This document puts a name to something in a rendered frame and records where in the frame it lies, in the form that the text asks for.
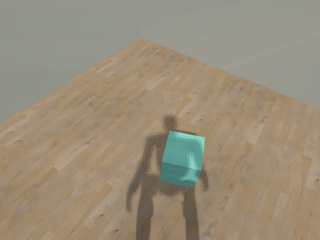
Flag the carton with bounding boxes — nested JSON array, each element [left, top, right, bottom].
[[161, 130, 205, 189]]

